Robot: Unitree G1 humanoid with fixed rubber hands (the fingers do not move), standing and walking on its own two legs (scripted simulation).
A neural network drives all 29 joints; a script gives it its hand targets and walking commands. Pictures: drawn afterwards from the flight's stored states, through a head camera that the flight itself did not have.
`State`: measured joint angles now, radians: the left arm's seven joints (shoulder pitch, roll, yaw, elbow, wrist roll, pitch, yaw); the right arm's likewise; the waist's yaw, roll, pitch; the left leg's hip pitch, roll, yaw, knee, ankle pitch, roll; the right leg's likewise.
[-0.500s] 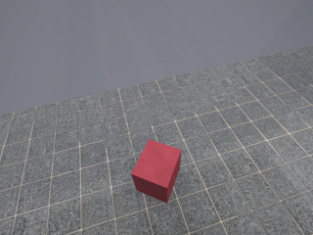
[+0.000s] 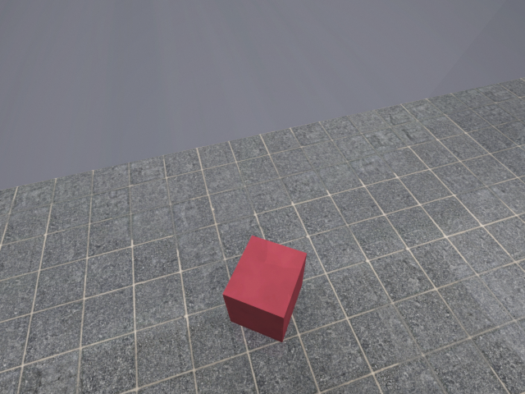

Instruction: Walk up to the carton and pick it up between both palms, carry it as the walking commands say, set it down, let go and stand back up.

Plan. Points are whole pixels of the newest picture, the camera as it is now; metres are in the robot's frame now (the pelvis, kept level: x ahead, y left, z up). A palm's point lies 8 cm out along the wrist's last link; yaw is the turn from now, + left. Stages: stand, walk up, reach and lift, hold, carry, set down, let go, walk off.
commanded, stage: walk up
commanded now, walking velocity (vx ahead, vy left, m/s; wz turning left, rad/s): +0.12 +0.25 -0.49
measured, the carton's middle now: (267, 288) +0.56 +0.06 -0.65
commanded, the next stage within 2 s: none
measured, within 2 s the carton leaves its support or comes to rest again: neither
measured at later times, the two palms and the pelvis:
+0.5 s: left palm (102, 312) +0.27 +0.35 -0.12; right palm out of the picture -0.01 -0.08 -0.12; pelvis +0.09 +0.14 +0.00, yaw -12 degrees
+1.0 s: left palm (86, 295) +0.31 +0.41 -0.15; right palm out of the picture +0.11 -0.06 -0.11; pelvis +0.15 +0.19 +0.00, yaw -15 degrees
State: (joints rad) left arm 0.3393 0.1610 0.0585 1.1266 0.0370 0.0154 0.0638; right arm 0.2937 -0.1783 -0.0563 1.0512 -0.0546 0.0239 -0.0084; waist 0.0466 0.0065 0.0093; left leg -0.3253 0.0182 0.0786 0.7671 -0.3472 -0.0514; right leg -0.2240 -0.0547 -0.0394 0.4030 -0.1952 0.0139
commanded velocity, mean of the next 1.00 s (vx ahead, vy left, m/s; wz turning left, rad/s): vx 0.06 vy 0.11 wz -0.26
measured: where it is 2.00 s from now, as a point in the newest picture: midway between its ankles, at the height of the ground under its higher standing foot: outside the picture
